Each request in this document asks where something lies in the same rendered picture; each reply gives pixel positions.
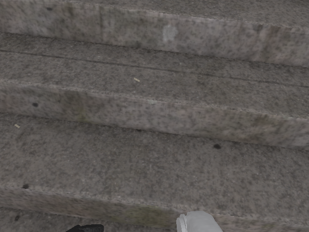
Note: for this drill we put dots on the right robot thigh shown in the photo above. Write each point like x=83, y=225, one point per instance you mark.
x=197, y=221

